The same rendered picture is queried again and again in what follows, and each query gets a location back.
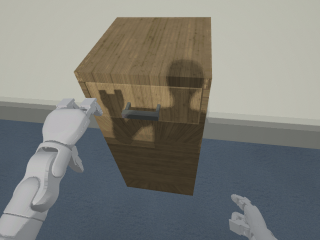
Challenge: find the robot right forearm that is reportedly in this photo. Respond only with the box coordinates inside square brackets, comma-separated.
[249, 226, 278, 240]

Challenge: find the cabinet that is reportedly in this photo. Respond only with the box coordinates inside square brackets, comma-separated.
[74, 17, 212, 196]

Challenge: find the robot left forearm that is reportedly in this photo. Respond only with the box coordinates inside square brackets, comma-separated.
[0, 141, 72, 240]

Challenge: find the drawer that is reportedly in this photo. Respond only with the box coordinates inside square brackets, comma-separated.
[85, 82, 202, 124]

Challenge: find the right robot hand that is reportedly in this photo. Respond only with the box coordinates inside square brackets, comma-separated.
[229, 194, 267, 240]

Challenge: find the left robot hand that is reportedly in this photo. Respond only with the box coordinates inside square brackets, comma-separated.
[42, 98, 103, 173]

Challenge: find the handle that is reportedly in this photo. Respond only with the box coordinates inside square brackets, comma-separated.
[121, 102, 161, 121]

